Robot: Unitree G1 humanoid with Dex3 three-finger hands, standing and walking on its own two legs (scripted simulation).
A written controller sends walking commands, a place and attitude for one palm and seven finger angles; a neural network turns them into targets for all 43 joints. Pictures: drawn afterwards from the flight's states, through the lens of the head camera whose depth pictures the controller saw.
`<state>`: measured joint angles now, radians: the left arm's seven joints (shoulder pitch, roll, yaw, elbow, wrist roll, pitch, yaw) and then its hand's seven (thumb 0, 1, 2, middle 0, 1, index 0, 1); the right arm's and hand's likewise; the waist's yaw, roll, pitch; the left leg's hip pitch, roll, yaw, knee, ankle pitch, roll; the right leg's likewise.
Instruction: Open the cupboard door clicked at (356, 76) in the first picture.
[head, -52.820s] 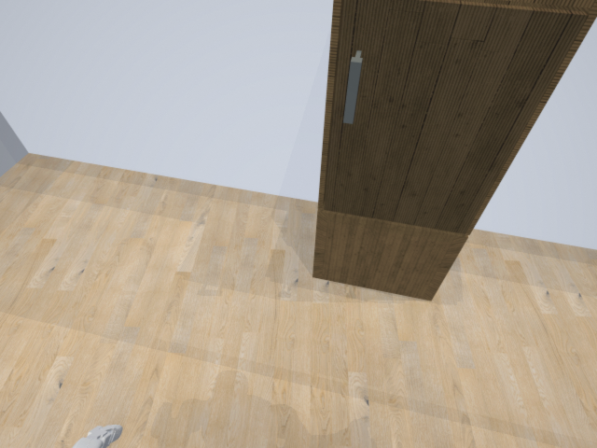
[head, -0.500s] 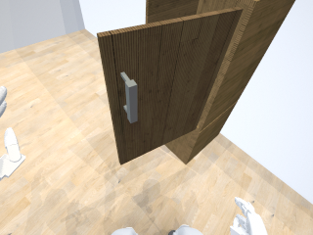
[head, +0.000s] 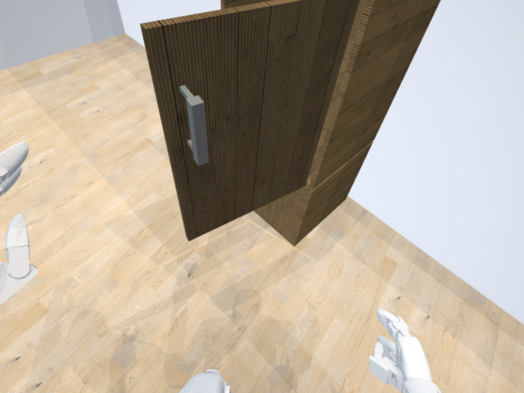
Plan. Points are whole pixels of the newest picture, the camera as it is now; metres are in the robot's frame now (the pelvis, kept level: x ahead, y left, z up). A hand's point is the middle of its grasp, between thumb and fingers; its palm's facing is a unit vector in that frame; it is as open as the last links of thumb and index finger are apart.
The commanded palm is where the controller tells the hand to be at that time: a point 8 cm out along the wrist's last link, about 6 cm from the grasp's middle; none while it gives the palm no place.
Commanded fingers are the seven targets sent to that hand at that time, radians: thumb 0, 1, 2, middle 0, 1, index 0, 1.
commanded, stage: stop stepping back and stand still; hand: left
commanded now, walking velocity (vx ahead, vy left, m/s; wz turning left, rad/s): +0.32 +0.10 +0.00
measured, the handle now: (193, 126) +0.53 +0.19 +0.08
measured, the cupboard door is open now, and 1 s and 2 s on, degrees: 78 78 78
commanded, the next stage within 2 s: let the arm hang, fingers relaxed in 0.76 s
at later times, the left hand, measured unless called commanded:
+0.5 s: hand out of the picture +0.11 +0.29 +0.17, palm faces +0.51 -0.74 -0.44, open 7.4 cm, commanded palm +0.04 +0.32 +0.18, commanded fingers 0.00 0.90 0.90 -0.20 -0.30 -0.20 -0.30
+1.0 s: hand out of the picture +0.09 +0.28 -0.02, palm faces +0.27 -0.86 -0.43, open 7.4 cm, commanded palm none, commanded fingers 0.00 0.90 0.90 -0.20 -0.30 -0.20 -0.30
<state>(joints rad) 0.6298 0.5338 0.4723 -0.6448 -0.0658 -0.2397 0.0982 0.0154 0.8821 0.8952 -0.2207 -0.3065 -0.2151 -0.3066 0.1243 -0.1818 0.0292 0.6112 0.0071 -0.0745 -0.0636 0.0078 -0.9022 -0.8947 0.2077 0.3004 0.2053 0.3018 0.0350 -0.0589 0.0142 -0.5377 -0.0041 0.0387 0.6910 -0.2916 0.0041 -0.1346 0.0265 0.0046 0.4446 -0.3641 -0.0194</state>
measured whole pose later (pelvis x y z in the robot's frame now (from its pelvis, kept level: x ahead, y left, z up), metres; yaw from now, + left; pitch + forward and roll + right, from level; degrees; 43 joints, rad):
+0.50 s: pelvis -0.08 +0.01 +0.00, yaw +4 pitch +0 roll +0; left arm 0.51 0.41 0.42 -0.45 -0.01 -0.21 0.17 0.01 0.88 0.90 -0.22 -0.31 -0.21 -0.31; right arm 0.29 -0.23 -0.01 0.68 -0.01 -0.13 -0.11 0.01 -0.90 -0.90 0.21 0.30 0.20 0.30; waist -0.01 -0.03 -0.02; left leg -0.26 0.02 0.03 0.54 -0.28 0.01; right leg -0.28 -0.02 -0.04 0.59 -0.31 -0.01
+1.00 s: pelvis -0.09 +0.01 +0.00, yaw +7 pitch +1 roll +0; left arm 0.26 0.29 0.16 0.26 0.03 0.02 0.05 0.01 0.90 0.90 -0.20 -0.30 -0.19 -0.30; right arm 0.17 -0.26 -0.02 0.77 -0.04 -0.06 -0.02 0.00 -0.90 -0.89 0.21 0.30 0.20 0.30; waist -0.02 0.06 -0.01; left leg -0.30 -0.03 -0.01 0.53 -0.24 0.03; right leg -0.37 0.00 0.02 0.80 -0.48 0.01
